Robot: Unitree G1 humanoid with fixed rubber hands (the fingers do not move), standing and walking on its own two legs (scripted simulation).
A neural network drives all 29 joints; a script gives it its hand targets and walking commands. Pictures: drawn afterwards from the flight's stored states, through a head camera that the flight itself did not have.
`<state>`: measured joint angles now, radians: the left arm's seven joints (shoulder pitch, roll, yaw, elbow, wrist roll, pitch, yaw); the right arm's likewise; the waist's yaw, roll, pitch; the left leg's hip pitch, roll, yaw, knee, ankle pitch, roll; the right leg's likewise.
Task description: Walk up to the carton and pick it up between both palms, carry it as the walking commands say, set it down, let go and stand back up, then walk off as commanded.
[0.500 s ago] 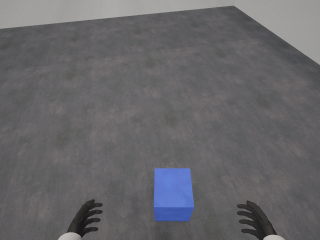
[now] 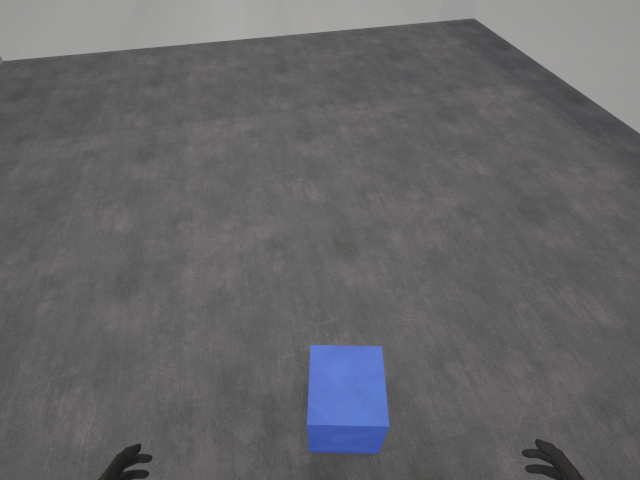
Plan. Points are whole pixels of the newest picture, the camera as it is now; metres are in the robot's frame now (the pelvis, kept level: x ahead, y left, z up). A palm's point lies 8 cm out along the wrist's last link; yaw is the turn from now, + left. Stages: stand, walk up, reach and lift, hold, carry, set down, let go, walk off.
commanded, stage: stand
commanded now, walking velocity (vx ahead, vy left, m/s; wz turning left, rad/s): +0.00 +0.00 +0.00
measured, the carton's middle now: (345, 400) +0.46 -0.04 -0.65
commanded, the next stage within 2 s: walk off in 1.44 s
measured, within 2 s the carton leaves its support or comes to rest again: neither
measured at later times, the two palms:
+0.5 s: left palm out of the picture +0.10 +0.29 -0.09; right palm out of the picture +0.10 -0.30 -0.09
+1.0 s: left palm out of the picture +0.07 +0.30 -0.10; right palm out of the picture +0.07 -0.31 -0.09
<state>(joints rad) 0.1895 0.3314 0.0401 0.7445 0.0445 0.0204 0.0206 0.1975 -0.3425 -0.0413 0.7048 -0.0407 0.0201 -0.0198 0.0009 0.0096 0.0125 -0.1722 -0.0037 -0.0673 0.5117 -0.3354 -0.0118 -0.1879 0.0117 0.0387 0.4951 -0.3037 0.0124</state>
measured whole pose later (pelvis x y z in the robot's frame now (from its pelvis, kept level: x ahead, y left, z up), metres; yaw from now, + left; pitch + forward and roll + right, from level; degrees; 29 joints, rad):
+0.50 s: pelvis -0.01 +0.00 +0.00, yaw +0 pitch -2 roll +0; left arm 0.15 0.35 0.02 0.88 0.03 0.00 0.02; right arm 0.19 -0.36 -0.02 0.83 -0.03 0.00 -0.03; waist 0.00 0.01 0.02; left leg -0.12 -0.01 -0.07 0.44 -0.29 -0.01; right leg -0.14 0.01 0.04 0.44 -0.27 0.01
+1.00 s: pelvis -0.02 +0.00 +0.01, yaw +0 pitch -3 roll +0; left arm 0.15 0.37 0.02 0.99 0.03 0.00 0.01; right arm 0.17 -0.38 -0.01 0.94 -0.03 -0.01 -0.02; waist 0.01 0.01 0.03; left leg -0.11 0.00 -0.07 0.40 -0.24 -0.01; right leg -0.13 0.01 0.04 0.39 -0.22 0.01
